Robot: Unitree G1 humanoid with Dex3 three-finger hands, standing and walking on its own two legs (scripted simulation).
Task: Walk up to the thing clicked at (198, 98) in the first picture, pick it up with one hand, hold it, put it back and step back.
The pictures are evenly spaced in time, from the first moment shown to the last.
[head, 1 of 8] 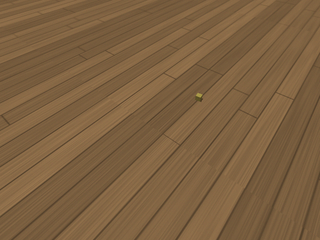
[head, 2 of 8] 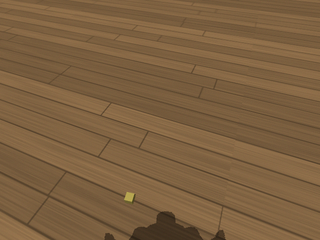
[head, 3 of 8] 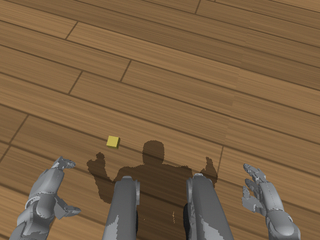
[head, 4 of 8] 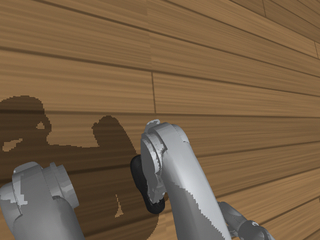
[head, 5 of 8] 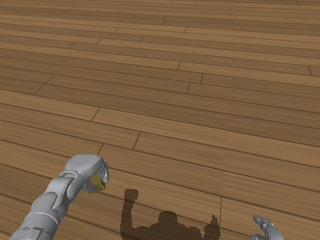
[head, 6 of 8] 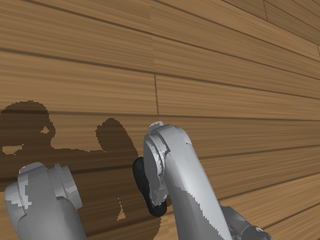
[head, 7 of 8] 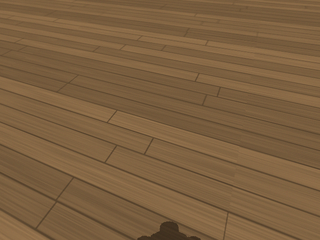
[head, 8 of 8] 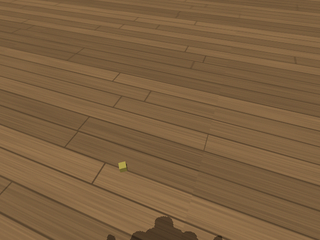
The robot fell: no
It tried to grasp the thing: yes
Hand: left
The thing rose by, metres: 0.65
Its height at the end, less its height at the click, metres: +0.00
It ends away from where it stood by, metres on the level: 0.35
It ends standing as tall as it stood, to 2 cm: yes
